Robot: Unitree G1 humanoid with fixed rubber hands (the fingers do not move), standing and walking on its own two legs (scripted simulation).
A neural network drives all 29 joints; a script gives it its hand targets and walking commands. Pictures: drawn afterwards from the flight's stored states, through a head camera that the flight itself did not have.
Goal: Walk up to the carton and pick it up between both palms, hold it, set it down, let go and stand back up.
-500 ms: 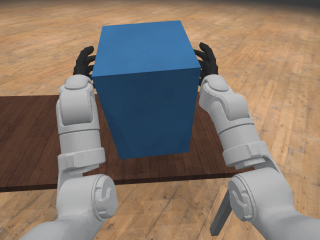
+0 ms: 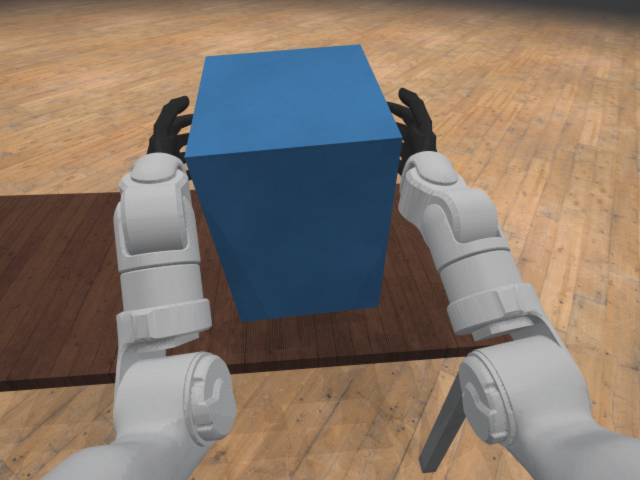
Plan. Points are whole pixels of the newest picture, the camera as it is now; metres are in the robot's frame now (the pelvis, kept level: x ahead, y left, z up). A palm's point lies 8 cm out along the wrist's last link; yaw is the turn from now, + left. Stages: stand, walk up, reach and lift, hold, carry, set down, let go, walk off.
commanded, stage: hold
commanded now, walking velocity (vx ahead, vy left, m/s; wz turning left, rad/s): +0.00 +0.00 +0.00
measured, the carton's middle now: (297, 190) +0.39 +0.01 +0.22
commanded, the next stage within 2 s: none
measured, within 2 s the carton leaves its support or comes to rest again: neither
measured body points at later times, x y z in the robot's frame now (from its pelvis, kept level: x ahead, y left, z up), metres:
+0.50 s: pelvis -0.01 +0.00 +0.00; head -0.07 +0.02 +0.44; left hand +0.38 +0.15 +0.27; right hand +0.38 -0.12 +0.28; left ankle +0.03 +0.11 -0.75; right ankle +0.02 -0.08 -0.75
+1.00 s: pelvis +0.00 +0.00 +0.00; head -0.07 +0.03 +0.44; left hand +0.38 +0.15 +0.27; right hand +0.38 -0.12 +0.27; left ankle +0.03 +0.11 -0.75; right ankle +0.02 -0.08 -0.75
